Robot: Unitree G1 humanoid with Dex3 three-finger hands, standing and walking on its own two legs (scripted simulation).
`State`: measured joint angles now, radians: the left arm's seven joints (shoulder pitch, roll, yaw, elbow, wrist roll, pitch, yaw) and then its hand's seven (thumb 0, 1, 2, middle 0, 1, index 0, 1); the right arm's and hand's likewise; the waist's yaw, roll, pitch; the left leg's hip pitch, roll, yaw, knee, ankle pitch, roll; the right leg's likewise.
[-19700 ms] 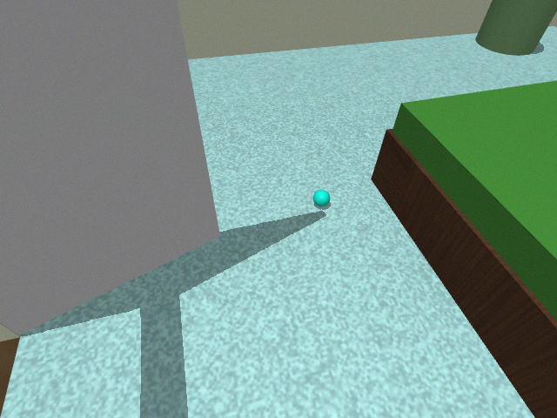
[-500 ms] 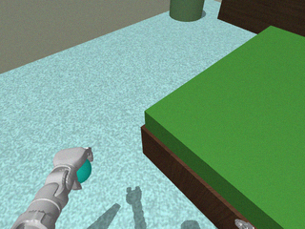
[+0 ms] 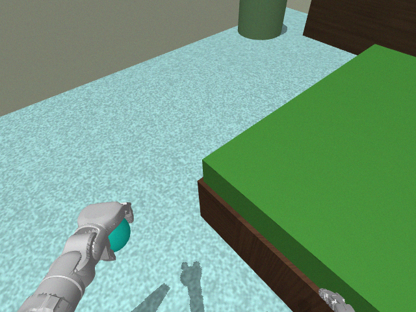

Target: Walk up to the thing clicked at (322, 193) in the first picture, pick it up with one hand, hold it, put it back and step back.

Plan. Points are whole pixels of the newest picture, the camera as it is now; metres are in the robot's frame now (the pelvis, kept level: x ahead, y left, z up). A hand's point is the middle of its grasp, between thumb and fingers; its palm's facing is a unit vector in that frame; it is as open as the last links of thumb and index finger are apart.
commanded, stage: hold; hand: left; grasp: from above
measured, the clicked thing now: (110, 233) +0.32 +0.23 -0.06
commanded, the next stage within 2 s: crouch in 1.20 s
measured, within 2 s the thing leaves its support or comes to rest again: neither
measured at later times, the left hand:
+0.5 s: hand (105, 240) +0.28 +0.22 -0.02, palm faces -0.44 -0.05 -0.90, open 10.4 cm
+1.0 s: hand (104, 241) +0.28 +0.22 -0.02, palm faces -0.43 -0.05 -0.90, open 10.4 cm
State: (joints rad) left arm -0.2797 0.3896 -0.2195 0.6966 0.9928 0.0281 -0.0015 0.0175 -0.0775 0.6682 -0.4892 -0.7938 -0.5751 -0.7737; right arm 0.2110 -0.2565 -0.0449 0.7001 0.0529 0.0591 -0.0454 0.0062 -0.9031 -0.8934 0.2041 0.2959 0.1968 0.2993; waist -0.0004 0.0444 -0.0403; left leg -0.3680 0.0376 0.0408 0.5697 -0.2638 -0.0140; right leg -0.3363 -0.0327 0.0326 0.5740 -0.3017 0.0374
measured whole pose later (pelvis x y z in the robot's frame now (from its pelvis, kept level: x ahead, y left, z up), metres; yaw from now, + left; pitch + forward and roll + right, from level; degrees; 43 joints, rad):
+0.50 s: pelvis -0.01 +0.00 +0.01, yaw +0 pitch +1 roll +0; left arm -0.25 0.40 -0.22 0.62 0.98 0.03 -0.05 0.02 -0.08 0.67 -0.47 -0.82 -0.56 -0.80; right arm 0.18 -0.26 -0.03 0.69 0.06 0.07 -0.06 0.01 -0.91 -0.90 0.20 0.30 0.20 0.30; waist 0.02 0.05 -0.02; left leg -0.30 0.04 0.04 0.50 -0.21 -0.02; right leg -0.28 -0.03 0.03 0.52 -0.26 0.03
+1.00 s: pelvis -0.01 +0.00 +0.01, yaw +0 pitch +0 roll +0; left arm -0.25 0.40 -0.22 0.60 0.98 0.02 -0.06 0.02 -0.08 0.68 -0.47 -0.83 -0.56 -0.81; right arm 0.17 -0.25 -0.03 0.69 0.06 0.07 -0.07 0.01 -0.91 -0.90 0.20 0.30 0.20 0.30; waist 0.02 0.05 -0.01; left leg -0.28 0.04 0.04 0.47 -0.20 -0.02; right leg -0.26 -0.03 0.04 0.50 -0.25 0.03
